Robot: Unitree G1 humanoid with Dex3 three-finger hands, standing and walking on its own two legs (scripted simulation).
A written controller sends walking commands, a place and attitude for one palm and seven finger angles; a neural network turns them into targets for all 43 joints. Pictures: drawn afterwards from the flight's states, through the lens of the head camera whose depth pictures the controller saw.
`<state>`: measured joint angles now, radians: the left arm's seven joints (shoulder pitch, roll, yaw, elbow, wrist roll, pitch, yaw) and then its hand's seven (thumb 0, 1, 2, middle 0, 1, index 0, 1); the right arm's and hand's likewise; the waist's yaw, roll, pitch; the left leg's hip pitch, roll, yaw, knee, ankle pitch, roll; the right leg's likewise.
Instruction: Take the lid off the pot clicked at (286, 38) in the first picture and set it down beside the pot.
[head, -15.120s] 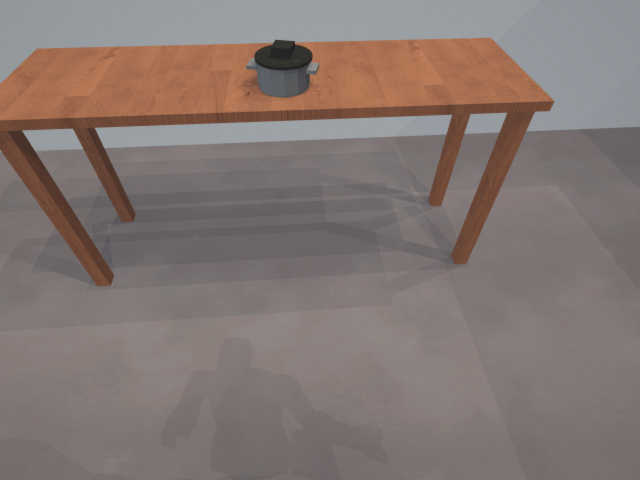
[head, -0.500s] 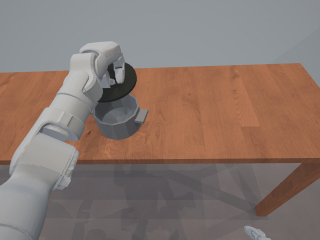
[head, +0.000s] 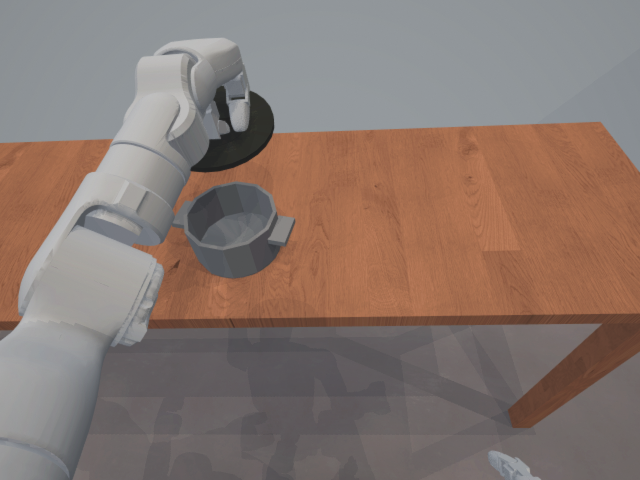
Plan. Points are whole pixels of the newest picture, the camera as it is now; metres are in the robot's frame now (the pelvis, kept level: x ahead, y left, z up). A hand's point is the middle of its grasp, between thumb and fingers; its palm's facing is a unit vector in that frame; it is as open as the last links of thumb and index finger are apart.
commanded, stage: lift the lid straight up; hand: left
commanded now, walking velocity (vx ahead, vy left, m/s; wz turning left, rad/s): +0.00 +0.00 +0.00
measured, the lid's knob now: (210, 111) +0.52 +0.12 +0.20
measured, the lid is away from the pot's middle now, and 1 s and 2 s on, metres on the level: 0.03 0.09 0.20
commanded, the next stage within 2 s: move the lid sideways beside the pot in 0.22 s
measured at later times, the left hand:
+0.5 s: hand (188, 113) +0.48 +0.13 +0.23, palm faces -0.23 -0.02 -0.97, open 4.3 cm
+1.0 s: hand (127, 119) +0.47 +0.20 +0.23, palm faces -0.24 -0.03 -0.97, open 4.3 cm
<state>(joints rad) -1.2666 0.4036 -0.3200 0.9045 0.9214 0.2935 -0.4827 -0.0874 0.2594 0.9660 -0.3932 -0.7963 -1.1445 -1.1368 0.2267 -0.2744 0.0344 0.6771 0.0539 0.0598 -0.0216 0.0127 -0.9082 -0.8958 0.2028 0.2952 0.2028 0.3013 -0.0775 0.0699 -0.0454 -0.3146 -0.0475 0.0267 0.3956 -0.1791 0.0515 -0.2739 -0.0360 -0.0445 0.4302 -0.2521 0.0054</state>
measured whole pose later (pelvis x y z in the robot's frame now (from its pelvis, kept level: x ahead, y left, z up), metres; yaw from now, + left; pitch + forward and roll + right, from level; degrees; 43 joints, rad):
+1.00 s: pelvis -0.01 +0.01 +0.00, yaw +0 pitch +5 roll +0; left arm -1.20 0.60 -0.25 0.83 0.93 0.21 -0.54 -0.09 0.26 0.97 -0.39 -0.80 -1.15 -1.14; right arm 0.23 -0.29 0.02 0.66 0.07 0.12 -0.02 0.01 -0.91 -0.90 0.20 0.30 0.20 0.30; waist -0.08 0.05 -0.03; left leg -0.33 -0.05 0.02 0.42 -0.18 0.06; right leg -0.27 -0.03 -0.05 0.41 -0.23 0.01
